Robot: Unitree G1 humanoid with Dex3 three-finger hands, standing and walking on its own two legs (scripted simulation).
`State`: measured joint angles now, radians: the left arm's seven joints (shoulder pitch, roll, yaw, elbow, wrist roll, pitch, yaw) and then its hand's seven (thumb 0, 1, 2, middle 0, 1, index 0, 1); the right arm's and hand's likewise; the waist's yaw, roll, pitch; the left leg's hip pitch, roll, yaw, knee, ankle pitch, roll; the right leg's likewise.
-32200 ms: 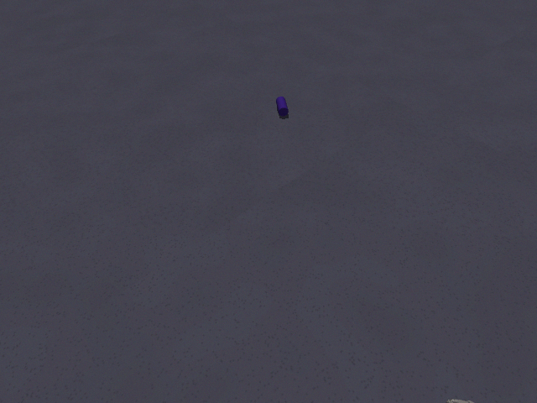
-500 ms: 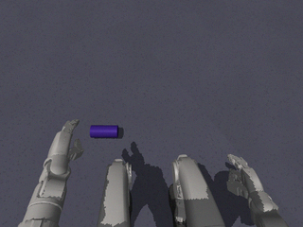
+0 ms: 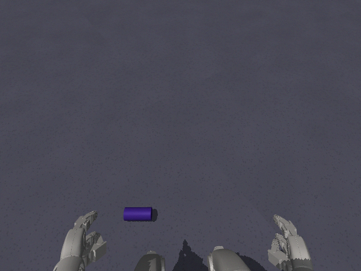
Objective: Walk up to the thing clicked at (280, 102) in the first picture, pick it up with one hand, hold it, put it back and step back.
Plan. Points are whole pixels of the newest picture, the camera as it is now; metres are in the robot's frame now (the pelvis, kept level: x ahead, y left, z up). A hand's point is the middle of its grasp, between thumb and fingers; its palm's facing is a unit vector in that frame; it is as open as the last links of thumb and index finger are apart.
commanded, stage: home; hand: left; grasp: from above
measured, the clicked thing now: (138, 213) +0.44 +0.20 -0.66
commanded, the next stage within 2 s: none
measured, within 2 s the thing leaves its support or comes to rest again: neither
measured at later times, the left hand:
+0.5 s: hand (98, 257) +0.17 +0.18 -0.02, palm faces +0.08 -0.98 -0.20, open 7.4 cm
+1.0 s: hand (99, 257) +0.17 +0.17 -0.02, palm faces +0.06 -0.98 -0.21, open 7.4 cm
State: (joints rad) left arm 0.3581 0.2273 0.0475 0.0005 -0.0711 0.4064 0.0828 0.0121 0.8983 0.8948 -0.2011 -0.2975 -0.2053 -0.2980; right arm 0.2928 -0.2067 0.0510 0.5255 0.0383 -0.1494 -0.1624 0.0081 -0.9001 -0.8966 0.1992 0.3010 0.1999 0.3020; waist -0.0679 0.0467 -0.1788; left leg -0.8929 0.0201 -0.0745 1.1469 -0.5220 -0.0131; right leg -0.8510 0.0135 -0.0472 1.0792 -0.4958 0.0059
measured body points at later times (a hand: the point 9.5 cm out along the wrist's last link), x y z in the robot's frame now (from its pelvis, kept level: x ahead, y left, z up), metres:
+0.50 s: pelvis +0.02 -0.01 +0.03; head +0.03 +0.00 +0.48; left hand +0.17 +0.23 +0.00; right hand +0.19 -0.24 -0.03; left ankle +0.02 +0.12 -0.66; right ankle +0.02 -0.13 -0.66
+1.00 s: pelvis +0.01 -0.01 +0.03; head +0.02 -0.01 +0.48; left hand +0.17 +0.23 +0.00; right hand +0.17 -0.25 -0.04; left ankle +0.02 +0.12 -0.66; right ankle +0.02 -0.13 -0.66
